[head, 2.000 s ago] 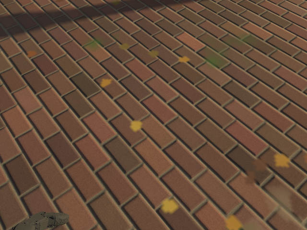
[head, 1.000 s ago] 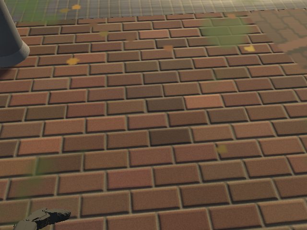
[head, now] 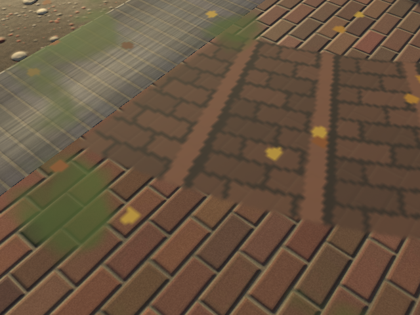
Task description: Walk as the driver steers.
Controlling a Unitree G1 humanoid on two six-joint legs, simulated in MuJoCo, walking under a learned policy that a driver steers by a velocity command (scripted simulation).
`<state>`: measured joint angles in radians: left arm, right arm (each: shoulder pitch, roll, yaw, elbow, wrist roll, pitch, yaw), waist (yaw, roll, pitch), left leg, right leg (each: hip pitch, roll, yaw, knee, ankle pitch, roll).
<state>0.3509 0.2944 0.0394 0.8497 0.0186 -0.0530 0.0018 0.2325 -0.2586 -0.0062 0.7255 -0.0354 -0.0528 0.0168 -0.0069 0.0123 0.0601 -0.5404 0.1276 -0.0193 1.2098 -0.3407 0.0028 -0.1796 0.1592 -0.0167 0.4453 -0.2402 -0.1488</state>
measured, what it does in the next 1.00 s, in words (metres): walks ahead, turning left: left foot, then right foot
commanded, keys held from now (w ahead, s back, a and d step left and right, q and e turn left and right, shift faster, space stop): shift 0.12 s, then q+shift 0.88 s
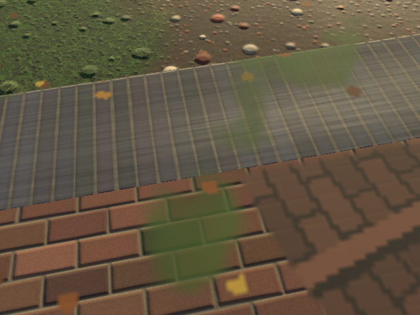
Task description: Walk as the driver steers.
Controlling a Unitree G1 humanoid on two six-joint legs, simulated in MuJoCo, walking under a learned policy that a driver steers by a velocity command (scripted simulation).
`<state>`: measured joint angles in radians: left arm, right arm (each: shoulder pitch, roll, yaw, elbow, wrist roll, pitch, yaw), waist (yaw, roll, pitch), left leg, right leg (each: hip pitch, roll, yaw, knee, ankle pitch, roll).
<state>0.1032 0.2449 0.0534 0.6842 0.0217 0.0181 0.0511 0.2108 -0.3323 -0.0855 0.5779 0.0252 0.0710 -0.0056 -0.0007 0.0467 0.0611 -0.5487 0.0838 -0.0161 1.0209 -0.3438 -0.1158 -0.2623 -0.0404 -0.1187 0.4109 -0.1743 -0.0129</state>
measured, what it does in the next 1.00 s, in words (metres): walks ahead, turning left: left foot, then right foot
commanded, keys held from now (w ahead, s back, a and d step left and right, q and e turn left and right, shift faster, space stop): q+shift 0.26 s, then w+q+shift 0.74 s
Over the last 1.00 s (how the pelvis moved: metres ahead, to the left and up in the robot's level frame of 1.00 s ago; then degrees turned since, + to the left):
0.39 -0.01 0.01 40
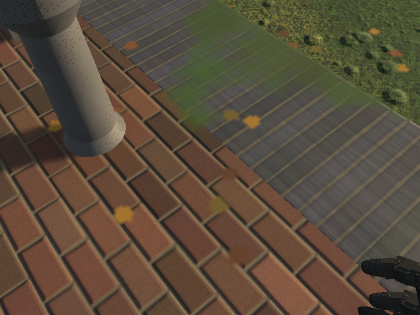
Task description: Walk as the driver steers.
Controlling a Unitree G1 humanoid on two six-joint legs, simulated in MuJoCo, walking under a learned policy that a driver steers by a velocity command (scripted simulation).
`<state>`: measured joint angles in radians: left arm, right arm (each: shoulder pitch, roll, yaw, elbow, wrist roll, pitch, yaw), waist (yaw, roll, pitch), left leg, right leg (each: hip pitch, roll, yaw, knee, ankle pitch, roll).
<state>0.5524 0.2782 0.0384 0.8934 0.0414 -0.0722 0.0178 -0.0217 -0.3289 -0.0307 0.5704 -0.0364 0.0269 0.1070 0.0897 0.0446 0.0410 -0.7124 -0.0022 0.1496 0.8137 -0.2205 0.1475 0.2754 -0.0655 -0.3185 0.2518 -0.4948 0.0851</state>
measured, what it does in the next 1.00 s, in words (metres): walks ahead, turning left: left foot, then right foot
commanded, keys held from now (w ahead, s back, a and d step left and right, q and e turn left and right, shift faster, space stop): w+q+shift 1.00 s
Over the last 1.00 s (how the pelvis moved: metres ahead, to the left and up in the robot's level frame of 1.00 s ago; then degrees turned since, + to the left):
0.26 0.23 -0.04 56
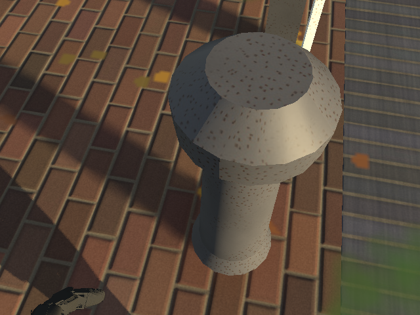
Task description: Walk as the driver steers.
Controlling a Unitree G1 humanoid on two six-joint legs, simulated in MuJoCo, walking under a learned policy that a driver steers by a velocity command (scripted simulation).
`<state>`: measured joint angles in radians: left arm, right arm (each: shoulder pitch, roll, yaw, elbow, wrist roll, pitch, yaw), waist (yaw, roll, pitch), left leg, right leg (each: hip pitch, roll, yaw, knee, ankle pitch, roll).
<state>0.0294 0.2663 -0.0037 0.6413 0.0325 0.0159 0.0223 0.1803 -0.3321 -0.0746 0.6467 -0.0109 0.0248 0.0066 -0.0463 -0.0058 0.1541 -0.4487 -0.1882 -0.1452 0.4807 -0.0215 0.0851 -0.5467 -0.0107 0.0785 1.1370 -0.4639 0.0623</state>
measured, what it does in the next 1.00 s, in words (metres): steps to the left, turning left: right foot, then left foot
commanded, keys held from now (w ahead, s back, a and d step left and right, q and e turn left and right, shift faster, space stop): w+q+shift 0.14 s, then w+shift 0.50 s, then w+q+shift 0.36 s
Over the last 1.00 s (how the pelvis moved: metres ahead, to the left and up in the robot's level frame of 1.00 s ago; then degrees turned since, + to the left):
0.72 0.17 0.02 58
